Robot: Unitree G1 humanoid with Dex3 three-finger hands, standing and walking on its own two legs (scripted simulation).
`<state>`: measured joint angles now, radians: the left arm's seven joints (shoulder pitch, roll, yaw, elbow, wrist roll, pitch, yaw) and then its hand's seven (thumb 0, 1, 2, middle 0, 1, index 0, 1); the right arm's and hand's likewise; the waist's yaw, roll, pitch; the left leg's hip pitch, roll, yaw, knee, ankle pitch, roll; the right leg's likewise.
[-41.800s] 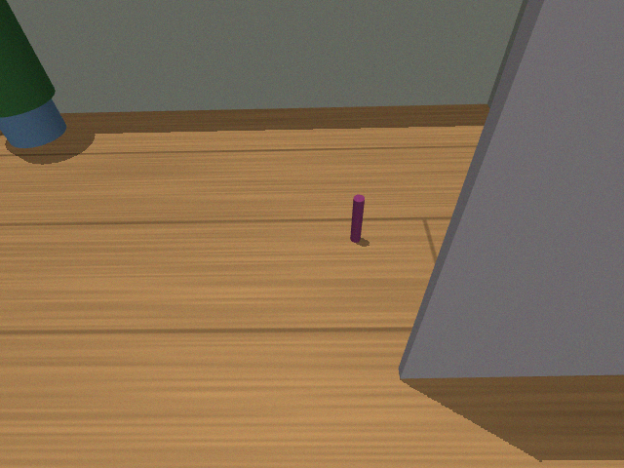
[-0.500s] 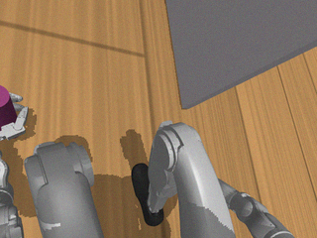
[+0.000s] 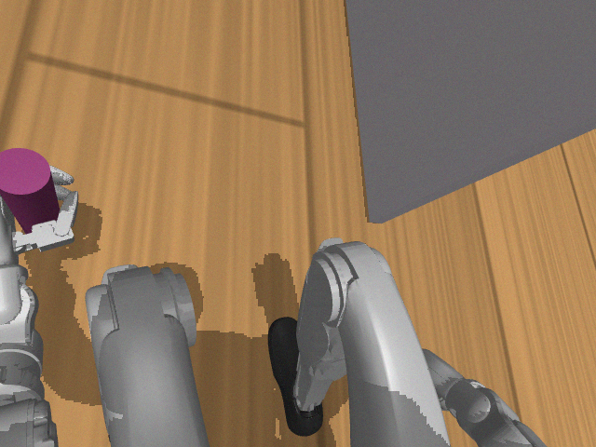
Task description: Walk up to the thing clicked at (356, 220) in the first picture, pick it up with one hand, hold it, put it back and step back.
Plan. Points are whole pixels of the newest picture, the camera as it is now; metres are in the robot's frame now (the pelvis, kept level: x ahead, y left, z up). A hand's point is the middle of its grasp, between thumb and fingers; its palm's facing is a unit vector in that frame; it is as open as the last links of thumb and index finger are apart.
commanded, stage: settle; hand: left
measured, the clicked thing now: (37, 209) +0.41 +0.27 -0.13
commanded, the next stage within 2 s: lift in 1.26 s
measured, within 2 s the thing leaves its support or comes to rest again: neither
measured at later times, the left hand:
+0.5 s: hand (30, 183) +0.39 +0.26 -0.01, palm faces +0.19 -0.98 -0.06, open 5.7 cm
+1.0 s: hand (15, 158) +0.39 +0.26 +0.05, palm faces +0.20 -0.98 -0.03, open 5.7 cm
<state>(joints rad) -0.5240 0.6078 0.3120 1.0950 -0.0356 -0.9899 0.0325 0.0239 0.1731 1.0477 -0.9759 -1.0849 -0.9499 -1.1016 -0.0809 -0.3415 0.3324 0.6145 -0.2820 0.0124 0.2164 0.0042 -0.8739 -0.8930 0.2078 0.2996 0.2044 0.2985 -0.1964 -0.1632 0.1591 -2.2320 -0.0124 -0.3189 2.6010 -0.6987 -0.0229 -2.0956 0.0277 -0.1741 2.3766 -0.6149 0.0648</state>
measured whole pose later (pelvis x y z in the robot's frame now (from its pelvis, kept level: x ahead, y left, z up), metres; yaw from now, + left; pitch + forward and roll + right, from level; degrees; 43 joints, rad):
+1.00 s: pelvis +0.02 -0.02 +0.08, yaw +9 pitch +31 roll -5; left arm -0.49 0.36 0.32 0.79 -0.15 -0.61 -0.24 0.02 0.16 1.07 -0.99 -1.08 -0.97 -1.09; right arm 0.06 -0.29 0.04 0.62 -0.05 0.03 0.07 0.01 -0.89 -0.89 0.21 0.30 0.20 0.30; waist -0.08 -0.01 -0.14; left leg -2.14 0.01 -0.12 2.28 -0.70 -0.03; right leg -2.10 -0.03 -0.03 2.22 -0.67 0.03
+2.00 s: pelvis +0.03 -0.02 +0.17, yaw +11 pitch +31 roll -3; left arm -0.35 0.30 0.27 0.52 -0.19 -0.45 -0.23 0.02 0.16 1.06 -0.98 -1.08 -0.96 -1.09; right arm 0.10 -0.27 0.00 0.58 0.02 0.00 0.01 0.01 -0.89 -0.89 0.21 0.30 0.20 0.30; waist -0.05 0.01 -0.19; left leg -1.86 0.02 -0.08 1.98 -0.67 -0.03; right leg -1.84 -0.04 -0.02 1.95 -0.66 0.02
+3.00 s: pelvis +0.08 -0.01 +0.39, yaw +12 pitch +14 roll -2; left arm -0.13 0.23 0.15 0.38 -0.20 -0.33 -0.16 0.02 0.16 1.06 -0.98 -1.08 -0.96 -1.09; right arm 0.23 -0.22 0.00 0.61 0.04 -0.05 -0.03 0.01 -0.89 -0.89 0.20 0.30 0.20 0.30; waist -0.03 0.02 -0.10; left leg -0.89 0.04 -0.03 1.15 -0.51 -0.02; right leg -0.87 -0.03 -0.03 1.11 -0.49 0.02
